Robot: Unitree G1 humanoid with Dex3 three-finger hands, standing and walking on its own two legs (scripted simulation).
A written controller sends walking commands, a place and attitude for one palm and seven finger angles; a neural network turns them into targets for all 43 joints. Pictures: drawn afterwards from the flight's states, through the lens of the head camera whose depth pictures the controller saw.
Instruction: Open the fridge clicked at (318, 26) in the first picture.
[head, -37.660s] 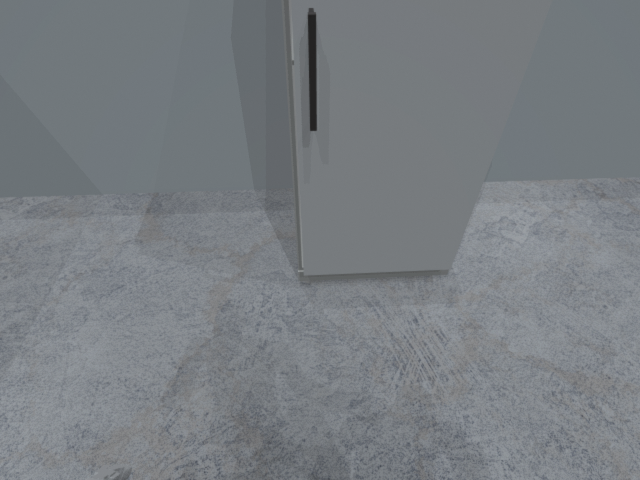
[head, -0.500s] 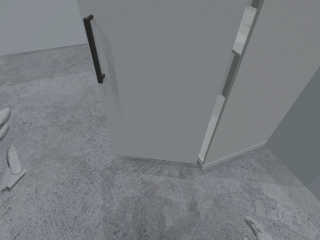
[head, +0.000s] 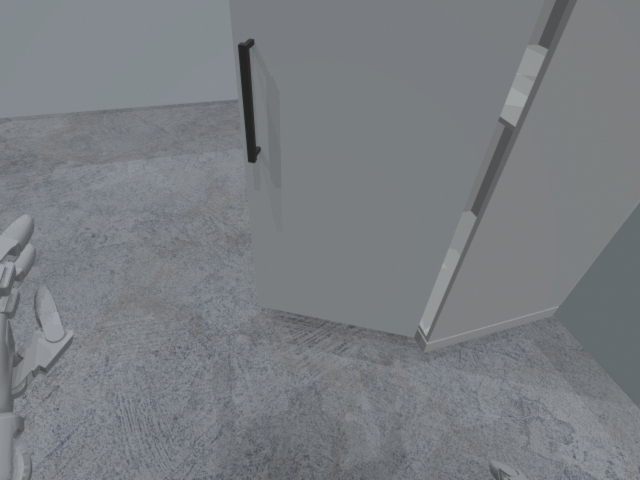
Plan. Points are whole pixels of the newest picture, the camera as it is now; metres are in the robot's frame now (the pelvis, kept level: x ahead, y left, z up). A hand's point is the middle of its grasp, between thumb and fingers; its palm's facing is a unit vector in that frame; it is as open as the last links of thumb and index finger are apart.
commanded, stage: stop stepping back and stand still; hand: left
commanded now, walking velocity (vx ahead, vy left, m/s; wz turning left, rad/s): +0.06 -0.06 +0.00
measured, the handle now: (251, 105) +0.83 +0.23 +0.11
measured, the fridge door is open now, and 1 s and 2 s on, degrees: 60 60 60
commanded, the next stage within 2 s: let the arm hang, fingers relaxed in 0.16 s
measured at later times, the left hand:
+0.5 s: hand out of the picture +0.15 +0.22 -0.14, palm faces -0.04 -0.96 -0.26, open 7.4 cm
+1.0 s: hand out of the picture +0.06 +0.29 -0.15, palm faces -0.02 -0.95 -0.32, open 7.4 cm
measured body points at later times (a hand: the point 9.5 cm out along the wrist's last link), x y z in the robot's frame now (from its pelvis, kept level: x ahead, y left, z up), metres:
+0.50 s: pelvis +0.01 +0.03 -0.01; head +0.03 +0.02 +0.44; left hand +0.15 +0.27 -0.12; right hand +0.12 -0.24 -0.14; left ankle +0.03 +0.13 -0.73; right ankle +0.02 -0.09 -0.73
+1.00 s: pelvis +0.02 +0.05 +0.01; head +0.02 +0.05 +0.46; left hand +0.06 +0.33 -0.13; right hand +0.07 -0.22 -0.14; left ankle +0.03 +0.13 -0.73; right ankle +0.02 -0.09 -0.73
